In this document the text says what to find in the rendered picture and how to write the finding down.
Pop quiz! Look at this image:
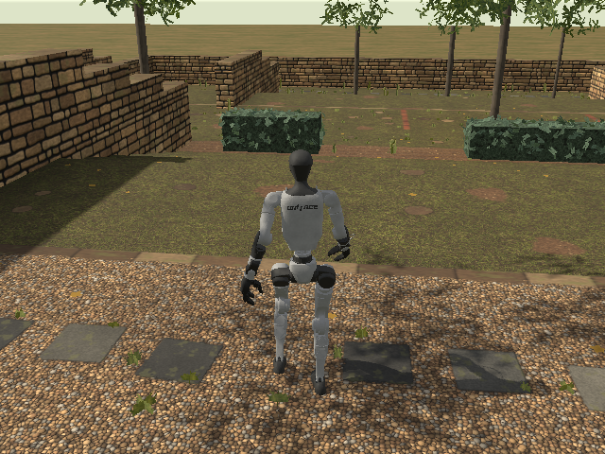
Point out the right robot upper arm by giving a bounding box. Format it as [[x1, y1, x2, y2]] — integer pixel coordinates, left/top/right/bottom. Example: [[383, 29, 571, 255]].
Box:
[[321, 190, 347, 240]]

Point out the left robot upper arm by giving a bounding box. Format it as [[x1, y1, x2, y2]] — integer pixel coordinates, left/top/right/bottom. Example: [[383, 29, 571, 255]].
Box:
[[257, 191, 282, 246]]

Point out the robot right forearm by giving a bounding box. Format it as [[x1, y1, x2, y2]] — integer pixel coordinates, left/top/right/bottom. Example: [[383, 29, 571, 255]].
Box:
[[337, 225, 351, 252]]

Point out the robot left forearm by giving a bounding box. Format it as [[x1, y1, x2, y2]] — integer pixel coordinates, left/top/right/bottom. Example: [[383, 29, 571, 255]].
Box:
[[244, 231, 266, 280]]

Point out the robot right thigh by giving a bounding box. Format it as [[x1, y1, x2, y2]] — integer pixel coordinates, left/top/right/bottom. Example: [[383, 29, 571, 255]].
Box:
[[312, 264, 336, 335]]

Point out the right robot hand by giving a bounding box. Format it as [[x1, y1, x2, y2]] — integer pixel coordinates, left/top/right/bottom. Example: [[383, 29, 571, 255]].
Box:
[[328, 244, 350, 261]]

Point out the humanoid robot head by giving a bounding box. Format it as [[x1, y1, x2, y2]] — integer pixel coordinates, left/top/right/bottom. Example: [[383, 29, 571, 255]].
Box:
[[286, 149, 318, 196]]

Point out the left robot hand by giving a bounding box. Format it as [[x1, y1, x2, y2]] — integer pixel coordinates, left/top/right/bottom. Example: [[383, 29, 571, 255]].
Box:
[[240, 276, 263, 306]]

